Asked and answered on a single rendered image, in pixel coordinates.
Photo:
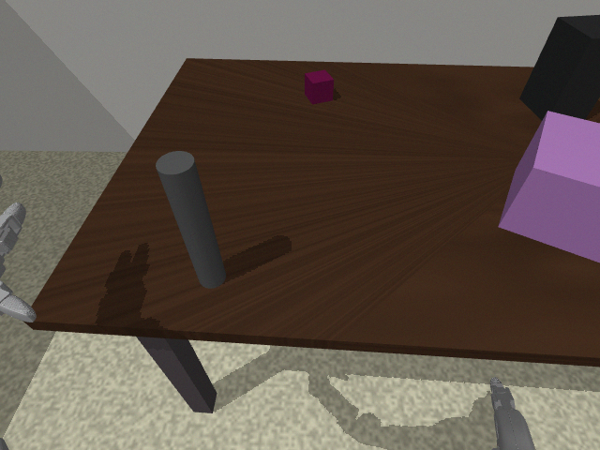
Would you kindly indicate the table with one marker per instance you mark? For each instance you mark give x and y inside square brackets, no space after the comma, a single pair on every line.
[367,223]

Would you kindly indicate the right robot hand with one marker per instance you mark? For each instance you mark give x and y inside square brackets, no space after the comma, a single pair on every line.
[511,427]

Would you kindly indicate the left robot hand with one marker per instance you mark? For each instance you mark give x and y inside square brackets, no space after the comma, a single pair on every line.
[11,222]

